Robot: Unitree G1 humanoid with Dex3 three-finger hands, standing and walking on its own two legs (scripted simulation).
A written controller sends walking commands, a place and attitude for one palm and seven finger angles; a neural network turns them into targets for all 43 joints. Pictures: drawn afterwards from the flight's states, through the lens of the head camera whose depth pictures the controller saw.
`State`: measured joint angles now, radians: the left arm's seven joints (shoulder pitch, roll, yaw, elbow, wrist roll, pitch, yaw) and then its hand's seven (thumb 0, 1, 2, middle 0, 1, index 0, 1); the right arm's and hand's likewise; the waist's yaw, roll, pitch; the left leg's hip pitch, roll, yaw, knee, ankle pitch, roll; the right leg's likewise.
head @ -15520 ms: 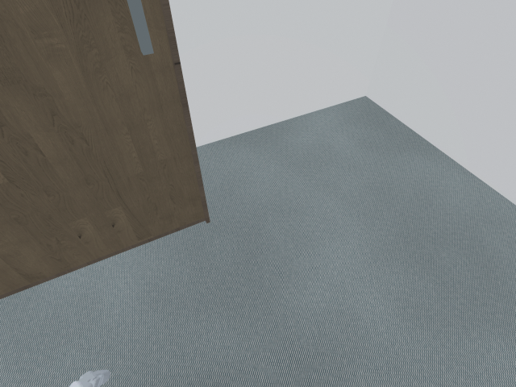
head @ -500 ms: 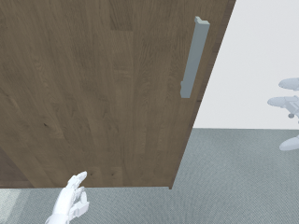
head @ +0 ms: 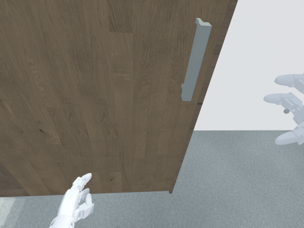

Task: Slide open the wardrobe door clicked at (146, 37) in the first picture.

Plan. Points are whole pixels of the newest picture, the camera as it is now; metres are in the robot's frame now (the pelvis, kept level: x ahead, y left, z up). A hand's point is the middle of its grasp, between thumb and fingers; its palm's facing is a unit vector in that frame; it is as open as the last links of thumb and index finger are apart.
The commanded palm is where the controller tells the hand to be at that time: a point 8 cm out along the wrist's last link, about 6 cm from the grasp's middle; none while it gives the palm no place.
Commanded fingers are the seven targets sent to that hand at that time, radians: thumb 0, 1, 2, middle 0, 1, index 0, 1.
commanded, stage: move the hooked fingers beside the handle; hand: right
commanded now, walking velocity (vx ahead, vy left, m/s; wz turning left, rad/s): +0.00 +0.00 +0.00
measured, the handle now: (191, 62) +0.52 -0.11 +0.23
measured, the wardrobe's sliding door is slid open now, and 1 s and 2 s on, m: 0.00 0.00 0.00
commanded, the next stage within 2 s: none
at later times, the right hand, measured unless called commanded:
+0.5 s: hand (255, 92) +0.36 -0.24 +0.24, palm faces -0.02 +1.00 -0.06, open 14.0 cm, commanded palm +0.33 -0.28 +0.24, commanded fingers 0.00 0.50 -0.30 0.30 1.20 0.30 1.20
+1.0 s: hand (237, 80) +0.41 -0.21 +0.24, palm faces -0.02 +1.00 -0.03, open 14.0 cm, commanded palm +0.38 -0.25 +0.24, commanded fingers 0.00 0.50 -0.30 0.30 1.20 0.30 1.20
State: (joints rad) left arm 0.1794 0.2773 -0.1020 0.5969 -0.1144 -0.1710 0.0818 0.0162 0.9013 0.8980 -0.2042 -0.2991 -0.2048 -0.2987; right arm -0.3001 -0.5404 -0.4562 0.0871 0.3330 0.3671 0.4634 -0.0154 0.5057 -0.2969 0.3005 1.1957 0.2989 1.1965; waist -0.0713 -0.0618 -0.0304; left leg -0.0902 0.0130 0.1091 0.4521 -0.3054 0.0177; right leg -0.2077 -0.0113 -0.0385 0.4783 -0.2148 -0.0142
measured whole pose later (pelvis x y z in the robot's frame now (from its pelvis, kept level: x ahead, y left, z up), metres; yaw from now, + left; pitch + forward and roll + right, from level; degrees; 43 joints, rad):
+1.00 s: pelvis +0.01 +0.00 +0.00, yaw +2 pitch -1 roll +0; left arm 0.22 0.27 -0.07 0.63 -0.11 -0.09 0.09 0.01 0.90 0.90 -0.20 -0.30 -0.20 -0.30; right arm -0.66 -0.46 -0.30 0.48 0.23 0.31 0.28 -0.02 0.50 -0.30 0.30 1.20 0.30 1.20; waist 0.00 -0.03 -0.04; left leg -0.11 0.01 0.08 0.41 -0.28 0.02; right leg -0.21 -0.02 -0.07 0.43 -0.20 -0.02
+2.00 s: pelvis +0.01 +0.00 +0.00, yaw +2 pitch +1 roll +0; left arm 0.27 0.28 -0.04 0.64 -0.10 -0.06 0.08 0.01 0.90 0.90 -0.20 -0.30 -0.20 -0.30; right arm -0.78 -0.43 -0.27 0.65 0.20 0.24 0.22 -0.02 0.51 -0.30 0.30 1.20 0.30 1.20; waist 0.01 -0.03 -0.05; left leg -0.15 0.00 0.06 0.42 -0.28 0.01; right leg -0.25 -0.02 -0.08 0.44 -0.21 -0.02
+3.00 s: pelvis +0.01 +0.00 +0.00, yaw +2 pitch +2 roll +0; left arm 0.30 0.27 -0.04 0.67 -0.08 -0.06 0.08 0.01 0.90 0.90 -0.20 -0.30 -0.21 -0.30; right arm -0.94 -0.40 -0.25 0.86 0.16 0.16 0.15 -0.02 0.50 -0.30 0.30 1.20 0.30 1.20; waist 0.04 -0.02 -0.04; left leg -0.17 -0.01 0.07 0.42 -0.27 0.02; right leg -0.27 -0.03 -0.07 0.44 -0.20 -0.01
